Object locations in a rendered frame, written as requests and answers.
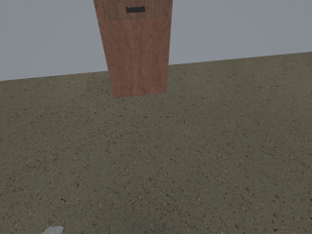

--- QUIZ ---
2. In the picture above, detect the handle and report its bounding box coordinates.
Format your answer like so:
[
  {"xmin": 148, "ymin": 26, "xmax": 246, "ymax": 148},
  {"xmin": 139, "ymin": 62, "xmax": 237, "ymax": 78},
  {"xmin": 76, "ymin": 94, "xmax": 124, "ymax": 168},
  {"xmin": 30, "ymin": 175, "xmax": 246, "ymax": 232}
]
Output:
[{"xmin": 126, "ymin": 6, "xmax": 145, "ymax": 13}]

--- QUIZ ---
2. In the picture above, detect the cabinet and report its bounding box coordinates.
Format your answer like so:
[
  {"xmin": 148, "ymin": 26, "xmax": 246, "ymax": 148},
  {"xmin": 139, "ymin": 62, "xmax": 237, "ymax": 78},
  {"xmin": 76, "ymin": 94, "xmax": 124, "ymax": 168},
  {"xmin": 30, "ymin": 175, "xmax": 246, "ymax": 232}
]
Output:
[{"xmin": 94, "ymin": 0, "xmax": 173, "ymax": 98}]

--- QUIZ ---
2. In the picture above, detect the drawer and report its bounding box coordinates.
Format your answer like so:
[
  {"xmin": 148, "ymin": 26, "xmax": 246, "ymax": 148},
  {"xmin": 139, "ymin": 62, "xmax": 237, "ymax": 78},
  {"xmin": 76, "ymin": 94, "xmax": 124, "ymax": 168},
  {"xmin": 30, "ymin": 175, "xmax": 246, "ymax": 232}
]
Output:
[{"xmin": 97, "ymin": 0, "xmax": 170, "ymax": 21}]

